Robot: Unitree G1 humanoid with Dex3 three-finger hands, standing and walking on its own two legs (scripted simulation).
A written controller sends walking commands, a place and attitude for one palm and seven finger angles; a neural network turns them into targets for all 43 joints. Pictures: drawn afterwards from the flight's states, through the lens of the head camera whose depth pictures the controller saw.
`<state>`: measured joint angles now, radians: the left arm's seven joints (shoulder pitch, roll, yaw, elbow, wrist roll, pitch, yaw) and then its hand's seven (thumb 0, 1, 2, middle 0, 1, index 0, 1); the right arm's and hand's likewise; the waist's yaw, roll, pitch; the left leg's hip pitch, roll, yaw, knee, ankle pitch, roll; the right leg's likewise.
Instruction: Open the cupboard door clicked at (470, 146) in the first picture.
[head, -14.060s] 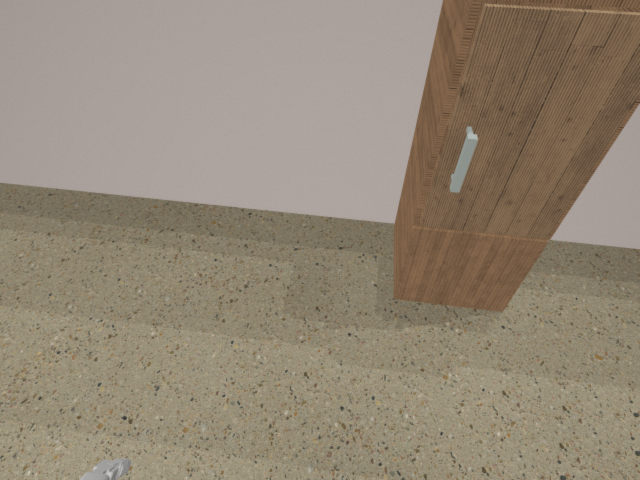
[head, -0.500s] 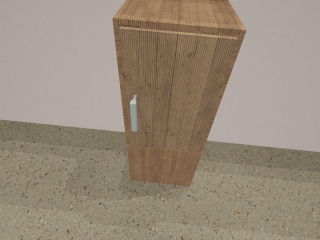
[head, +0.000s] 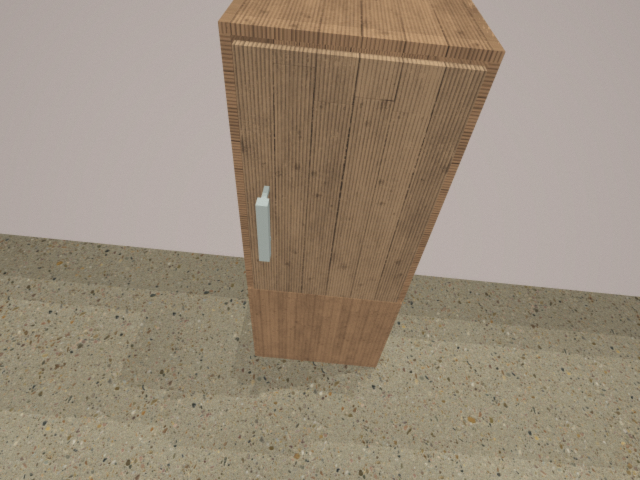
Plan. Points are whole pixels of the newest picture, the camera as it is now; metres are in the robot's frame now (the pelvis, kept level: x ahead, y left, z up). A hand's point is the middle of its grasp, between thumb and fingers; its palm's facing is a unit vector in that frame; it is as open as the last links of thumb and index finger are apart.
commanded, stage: shuffle to correct the standing spot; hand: left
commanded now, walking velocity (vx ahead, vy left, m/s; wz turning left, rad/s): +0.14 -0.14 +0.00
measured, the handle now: (265, 224) +0.58 +0.14 -0.08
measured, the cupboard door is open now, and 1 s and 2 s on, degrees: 0 0 0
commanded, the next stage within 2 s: come to a stop and stand still in 0.02 s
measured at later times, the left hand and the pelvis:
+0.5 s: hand out of the picture +0.15 +0.11 -0.17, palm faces +0.06 -0.98 -0.16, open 7.3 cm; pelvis +0.05 -0.05 +0.00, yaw +3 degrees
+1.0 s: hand out of the picture +0.00 +0.11 -0.16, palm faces +0.06 -0.98 -0.19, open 7.4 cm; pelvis +0.01 -0.05 +0.01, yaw +1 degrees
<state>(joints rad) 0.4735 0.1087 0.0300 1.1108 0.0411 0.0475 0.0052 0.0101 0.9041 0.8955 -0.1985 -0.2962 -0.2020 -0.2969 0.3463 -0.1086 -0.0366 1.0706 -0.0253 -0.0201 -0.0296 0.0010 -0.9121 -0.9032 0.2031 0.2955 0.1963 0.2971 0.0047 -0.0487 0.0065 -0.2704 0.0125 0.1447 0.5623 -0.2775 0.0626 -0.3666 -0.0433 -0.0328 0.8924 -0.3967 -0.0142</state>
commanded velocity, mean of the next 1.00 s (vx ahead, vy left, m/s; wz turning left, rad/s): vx -0.04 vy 0.01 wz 0.00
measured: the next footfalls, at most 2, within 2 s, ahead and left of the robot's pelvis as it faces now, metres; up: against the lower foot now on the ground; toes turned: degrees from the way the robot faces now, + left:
right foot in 0.28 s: +0.14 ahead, -0.19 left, +0.00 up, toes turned -6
right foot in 0.80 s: +0.06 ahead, -0.15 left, +0.00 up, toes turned +2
